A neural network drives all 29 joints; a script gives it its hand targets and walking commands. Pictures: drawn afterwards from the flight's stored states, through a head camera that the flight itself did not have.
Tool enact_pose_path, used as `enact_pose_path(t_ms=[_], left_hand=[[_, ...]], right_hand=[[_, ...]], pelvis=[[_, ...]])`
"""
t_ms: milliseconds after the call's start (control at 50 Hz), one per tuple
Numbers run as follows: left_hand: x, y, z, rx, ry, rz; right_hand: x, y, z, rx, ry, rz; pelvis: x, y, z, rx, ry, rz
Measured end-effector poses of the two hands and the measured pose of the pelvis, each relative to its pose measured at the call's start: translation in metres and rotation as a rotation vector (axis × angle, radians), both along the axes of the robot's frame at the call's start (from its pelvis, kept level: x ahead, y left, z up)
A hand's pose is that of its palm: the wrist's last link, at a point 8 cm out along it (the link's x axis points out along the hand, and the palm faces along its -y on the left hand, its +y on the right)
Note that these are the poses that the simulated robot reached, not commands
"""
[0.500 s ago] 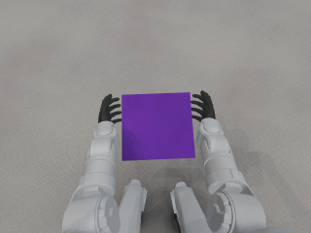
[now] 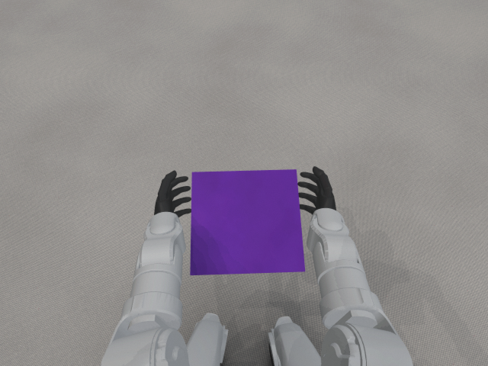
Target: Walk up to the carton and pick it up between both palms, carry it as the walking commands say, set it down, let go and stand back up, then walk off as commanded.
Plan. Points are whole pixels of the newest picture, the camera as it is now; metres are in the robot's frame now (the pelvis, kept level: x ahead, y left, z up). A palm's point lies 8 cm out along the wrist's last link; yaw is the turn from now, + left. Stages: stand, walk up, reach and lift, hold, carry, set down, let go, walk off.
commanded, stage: reach and lift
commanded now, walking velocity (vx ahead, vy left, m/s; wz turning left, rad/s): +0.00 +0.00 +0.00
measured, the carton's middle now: (244, 227) +0.37 +0.02 -0.13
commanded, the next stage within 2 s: none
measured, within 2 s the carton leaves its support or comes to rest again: neither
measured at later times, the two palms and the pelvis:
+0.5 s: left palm (154, 206) +0.34 +0.16 +0.04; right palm (337, 202) +0.35 -0.12 +0.04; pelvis +0.01 +0.01 +0.05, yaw +0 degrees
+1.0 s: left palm (140, 193) +0.33 +0.15 +0.11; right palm (357, 188) +0.34 -0.12 +0.11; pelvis +0.03 +0.00 +0.08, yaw +0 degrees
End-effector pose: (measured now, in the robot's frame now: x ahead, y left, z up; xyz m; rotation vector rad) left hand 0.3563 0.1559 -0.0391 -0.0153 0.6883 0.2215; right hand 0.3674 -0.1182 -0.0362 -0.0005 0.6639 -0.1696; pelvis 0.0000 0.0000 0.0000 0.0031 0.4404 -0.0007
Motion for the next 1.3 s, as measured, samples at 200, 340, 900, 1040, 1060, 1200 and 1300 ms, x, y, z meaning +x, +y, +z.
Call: enact_pose_path(t_ms=[200,340,900,1040,1060,1200,1300], left_hand=[[-0.007,0.001,0.031,-0.004,0.003,-0.007],[-0.011,0.002,0.052,-0.005,0.005,-0.011],[-0.023,-0.001,0.131,0.028,0.004,-0.056],[-0.028,-0.001,0.149,0.031,-0.002,-0.055],[-0.029,-0.001,0.152,0.031,-0.004,-0.054],[-0.033,-0.002,0.168,0.031,-0.012,-0.052],[-0.035,-0.003,0.175,0.031,-0.009,-0.055]], right_hand=[[-0.008,0.0,0.032,-0.005,0.007,0.008],[-0.013,0.0,0.053,-0.009,0.012,0.016],[-0.024,-0.006,0.131,-0.037,0.012,0.071],[-0.028,-0.006,0.148,-0.042,0.006,0.079],[-0.029,-0.006,0.151,-0.043,0.004,0.079],[-0.033,-0.006,0.167,-0.047,-0.003,0.076],[-0.036,-0.007,0.173,-0.048,0.0,0.069]], pelvis=[[0.004,0.003,0.024,-0.002,-0.077,0.001],[0.008,0.005,0.04,-0.002,-0.136,0.003],[0.029,0.006,0.075,0.0,-0.404,0.004],[0.03,0.004,0.077,0.0,-0.463,0.006],[0.03,0.004,0.078,0.0,-0.471,0.007],[0.029,0.003,0.079,-0.001,-0.524,0.011],[0.028,0.003,0.079,-0.001,-0.551,0.013]])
